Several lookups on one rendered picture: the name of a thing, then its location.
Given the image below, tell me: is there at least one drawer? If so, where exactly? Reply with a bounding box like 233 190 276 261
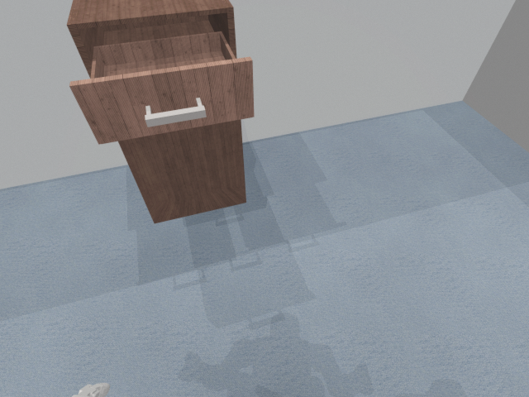
69 31 254 144

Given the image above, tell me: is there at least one cabinet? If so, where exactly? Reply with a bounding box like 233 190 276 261
67 0 246 223

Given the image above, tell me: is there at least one handle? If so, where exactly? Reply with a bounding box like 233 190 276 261
145 98 207 127

